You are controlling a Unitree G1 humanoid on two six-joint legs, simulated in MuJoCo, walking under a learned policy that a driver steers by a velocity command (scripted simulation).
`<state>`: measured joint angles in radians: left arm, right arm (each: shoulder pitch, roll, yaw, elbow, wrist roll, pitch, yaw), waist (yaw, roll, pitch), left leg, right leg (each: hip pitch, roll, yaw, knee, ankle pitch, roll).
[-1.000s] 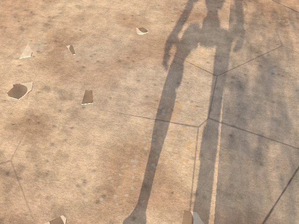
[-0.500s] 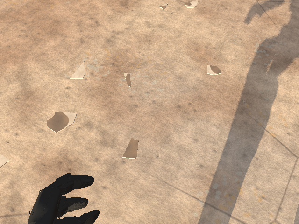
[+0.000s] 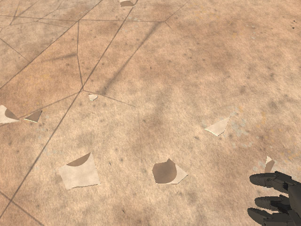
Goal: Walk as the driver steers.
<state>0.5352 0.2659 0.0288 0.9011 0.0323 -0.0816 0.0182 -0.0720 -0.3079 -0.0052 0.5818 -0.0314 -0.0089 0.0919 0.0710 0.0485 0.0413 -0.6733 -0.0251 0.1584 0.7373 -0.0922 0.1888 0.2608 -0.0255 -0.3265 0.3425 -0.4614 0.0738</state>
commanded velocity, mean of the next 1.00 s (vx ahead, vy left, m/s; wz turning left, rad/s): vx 0.67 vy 0.00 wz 0.02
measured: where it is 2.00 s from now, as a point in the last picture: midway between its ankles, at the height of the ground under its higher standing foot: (170, 110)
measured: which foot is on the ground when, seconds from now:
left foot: up 0.00-0.02, down 0.04-0.44, up 0.46-0.82, down 0.84-1.00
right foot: down 0.00-0.02, up 0.04-0.40, down 0.42-0.84, up 0.86-1.00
